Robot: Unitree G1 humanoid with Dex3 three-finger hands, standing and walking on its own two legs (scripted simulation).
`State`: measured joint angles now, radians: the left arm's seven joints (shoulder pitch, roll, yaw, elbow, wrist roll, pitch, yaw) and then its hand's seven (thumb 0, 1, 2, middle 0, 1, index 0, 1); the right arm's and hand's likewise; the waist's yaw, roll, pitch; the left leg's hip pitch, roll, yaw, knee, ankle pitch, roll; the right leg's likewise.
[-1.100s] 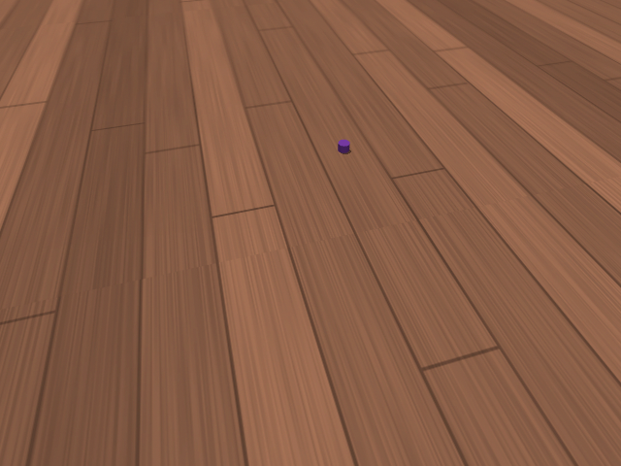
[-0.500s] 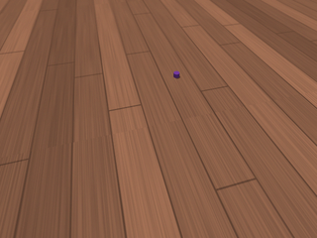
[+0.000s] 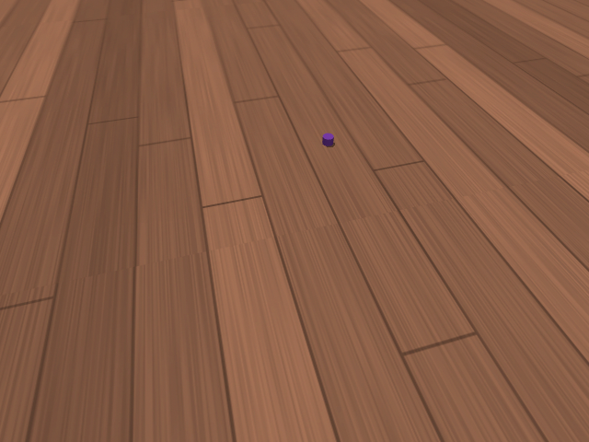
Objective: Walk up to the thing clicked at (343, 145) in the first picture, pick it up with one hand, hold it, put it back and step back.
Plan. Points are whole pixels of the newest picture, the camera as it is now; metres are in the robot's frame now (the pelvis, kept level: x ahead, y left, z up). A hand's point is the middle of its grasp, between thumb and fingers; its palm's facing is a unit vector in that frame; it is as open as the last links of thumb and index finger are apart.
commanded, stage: stand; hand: left
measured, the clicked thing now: (328, 139) +1.78 -0.17 -0.76
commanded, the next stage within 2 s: walk up in 0.02 s
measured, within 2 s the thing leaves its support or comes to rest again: neither
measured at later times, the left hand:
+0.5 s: hand (189, 325) +0.35 +0.20 -0.13, palm faces -0.31 -0.78 -0.54, open 7.4 cm
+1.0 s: hand (254, 184) +0.76 +0.12 -0.16, palm faces -0.66 -0.56 -0.50, open 7.4 cm
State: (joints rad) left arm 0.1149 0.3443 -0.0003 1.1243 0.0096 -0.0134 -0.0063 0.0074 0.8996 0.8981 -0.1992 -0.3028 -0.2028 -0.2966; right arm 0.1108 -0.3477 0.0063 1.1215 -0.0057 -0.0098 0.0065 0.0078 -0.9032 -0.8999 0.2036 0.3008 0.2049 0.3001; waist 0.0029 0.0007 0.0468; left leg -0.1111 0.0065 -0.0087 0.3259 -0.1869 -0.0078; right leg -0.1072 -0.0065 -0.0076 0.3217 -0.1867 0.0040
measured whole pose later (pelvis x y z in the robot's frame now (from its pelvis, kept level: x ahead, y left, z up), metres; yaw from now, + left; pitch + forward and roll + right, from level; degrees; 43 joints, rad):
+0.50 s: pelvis +0.14 -0.05 -0.04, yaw -24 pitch -2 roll -1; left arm 0.23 0.46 0.08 0.92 0.00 -0.08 -0.03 0.01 0.90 0.90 -0.20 -0.30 -0.20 -0.30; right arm 0.22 -0.50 -0.10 0.91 -0.05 0.02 0.12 0.01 -0.91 -0.90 0.20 0.30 0.20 0.30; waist -0.02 0.14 0.01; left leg -0.17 0.07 0.06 1.04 -0.58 0.00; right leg -0.37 -0.08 -0.12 0.78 -0.38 0.00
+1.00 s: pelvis +0.47 -0.03 -0.03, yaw -43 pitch +0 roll -2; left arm 0.23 0.51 0.06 0.88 -0.01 -0.07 0.06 0.01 0.90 0.90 -0.20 -0.30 -0.20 -0.30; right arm 0.22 -0.42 -0.11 0.77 -0.03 0.03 0.11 0.01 -0.91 -0.90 0.20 0.30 0.20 0.30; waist -0.09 -0.01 0.14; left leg -0.43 0.04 0.10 0.66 -0.25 0.03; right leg -0.52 -0.05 0.05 1.26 -0.37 -0.06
